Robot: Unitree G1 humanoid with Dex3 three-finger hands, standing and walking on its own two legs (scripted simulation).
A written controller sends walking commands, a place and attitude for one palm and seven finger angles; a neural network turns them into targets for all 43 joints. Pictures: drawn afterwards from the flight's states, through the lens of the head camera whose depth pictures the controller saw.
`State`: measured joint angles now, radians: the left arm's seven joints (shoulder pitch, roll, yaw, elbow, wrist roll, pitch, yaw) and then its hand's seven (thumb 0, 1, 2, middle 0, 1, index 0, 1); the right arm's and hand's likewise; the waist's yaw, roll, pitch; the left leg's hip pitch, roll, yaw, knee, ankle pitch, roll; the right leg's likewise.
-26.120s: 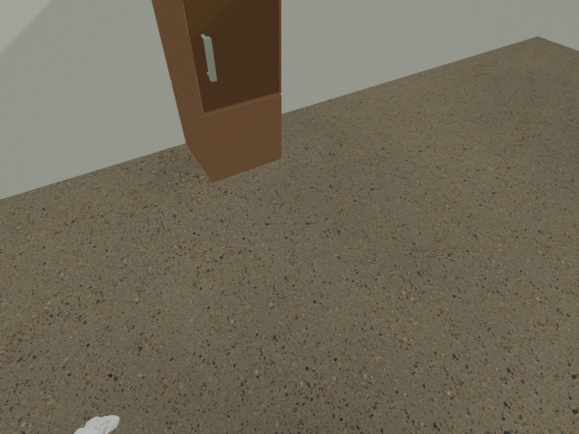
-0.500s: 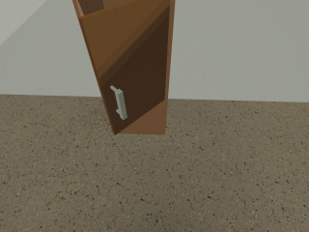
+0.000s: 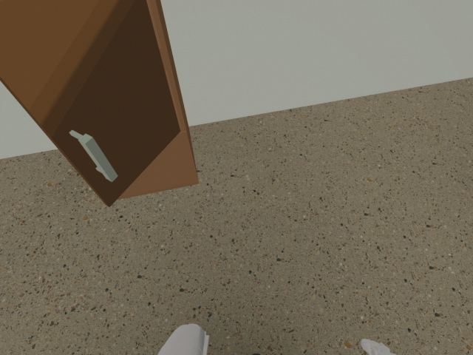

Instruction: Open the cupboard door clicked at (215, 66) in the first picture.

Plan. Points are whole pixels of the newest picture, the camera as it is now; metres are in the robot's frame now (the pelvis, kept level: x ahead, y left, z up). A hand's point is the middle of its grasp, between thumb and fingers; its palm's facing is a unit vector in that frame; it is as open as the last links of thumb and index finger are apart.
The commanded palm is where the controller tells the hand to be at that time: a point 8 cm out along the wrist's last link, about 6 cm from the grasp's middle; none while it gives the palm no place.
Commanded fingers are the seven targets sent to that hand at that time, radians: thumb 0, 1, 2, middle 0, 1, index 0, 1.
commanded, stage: walk to a spot facing it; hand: left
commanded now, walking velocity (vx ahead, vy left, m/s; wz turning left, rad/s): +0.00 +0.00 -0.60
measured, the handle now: (94, 156) +0.53 +0.42 -0.11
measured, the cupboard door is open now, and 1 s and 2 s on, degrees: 47 47 47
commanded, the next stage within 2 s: none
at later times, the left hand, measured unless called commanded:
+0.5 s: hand (125, 323) +0.17 +0.25 -0.17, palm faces -0.24 -0.94 -0.23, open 7.3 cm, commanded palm none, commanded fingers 0.00 0.90 0.90 -0.20 -0.30 -0.20 -0.30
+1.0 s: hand (191, 291) +0.24 +0.12 -0.17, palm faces -0.57 -0.80 -0.20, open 7.3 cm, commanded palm none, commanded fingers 0.00 0.90 0.90 -0.20 -0.30 -0.20 -0.30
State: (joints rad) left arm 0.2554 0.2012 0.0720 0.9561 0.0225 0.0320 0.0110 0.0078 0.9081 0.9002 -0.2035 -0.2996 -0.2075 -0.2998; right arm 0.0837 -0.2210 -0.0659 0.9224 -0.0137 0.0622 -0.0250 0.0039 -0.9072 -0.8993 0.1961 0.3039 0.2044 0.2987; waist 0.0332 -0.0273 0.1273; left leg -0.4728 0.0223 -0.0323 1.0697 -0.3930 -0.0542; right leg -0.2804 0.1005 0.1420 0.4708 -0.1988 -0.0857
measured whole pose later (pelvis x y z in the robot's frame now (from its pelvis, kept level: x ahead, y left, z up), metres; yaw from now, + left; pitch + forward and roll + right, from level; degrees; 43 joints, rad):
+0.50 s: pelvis +0.03 +0.05 +0.00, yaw -17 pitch +1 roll -2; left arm 0.16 0.30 0.10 0.89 0.03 0.06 -0.03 0.01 0.91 0.90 -0.20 -0.30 -0.20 -0.30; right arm 0.20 -0.19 -0.02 0.88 -0.04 0.01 -0.04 0.00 -0.90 -0.90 0.20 0.30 0.21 0.30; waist 0.03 -0.03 0.11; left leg -0.18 0.08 0.05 0.46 -0.30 -0.01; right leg -0.52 0.01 0.00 1.05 -0.43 0.07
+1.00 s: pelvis +0.07 +0.01 -0.01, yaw -37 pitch +2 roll +1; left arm 0.22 0.23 0.06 0.91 0.03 0.02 -0.03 0.01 0.91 0.90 -0.20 -0.30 -0.21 -0.30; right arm 0.21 -0.22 -0.05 0.88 -0.02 0.01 0.01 0.00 -0.91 -0.90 0.20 0.30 0.20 0.30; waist 0.01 -0.05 0.05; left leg -0.34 0.04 0.06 0.67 -0.39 -0.06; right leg -0.27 0.05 0.13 0.52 -0.28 -0.04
